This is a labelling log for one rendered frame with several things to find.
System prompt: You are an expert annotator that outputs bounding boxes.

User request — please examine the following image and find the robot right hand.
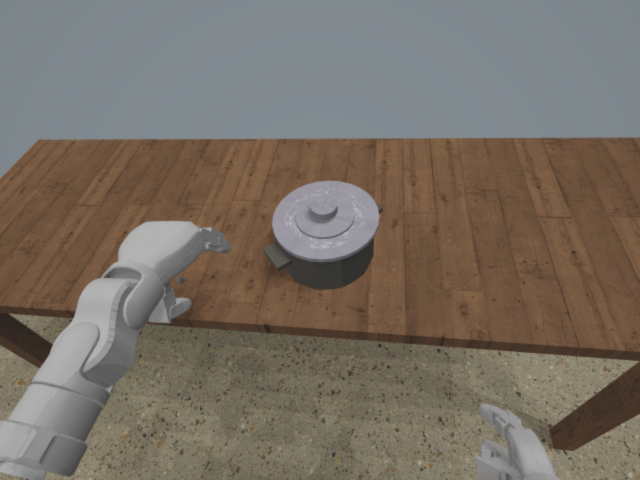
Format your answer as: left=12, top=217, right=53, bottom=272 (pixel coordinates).
left=476, top=403, right=557, bottom=480

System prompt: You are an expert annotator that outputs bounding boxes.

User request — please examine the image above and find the table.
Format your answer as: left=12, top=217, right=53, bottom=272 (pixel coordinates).
left=0, top=138, right=640, bottom=451

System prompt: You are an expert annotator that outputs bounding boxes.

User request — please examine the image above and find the knob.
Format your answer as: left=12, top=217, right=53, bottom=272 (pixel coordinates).
left=310, top=195, right=338, bottom=220

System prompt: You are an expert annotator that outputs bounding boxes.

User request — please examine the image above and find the lid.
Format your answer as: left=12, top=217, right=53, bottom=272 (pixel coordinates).
left=272, top=181, right=379, bottom=262

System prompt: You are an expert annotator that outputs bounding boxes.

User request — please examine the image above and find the robot left hand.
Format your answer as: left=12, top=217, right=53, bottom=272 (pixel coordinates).
left=118, top=221, right=232, bottom=324

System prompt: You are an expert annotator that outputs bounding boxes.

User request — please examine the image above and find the pot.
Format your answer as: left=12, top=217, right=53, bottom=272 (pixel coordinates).
left=263, top=202, right=383, bottom=290

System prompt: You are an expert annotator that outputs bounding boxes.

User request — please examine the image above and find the robot left forearm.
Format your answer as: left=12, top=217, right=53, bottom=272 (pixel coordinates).
left=0, top=260, right=164, bottom=480

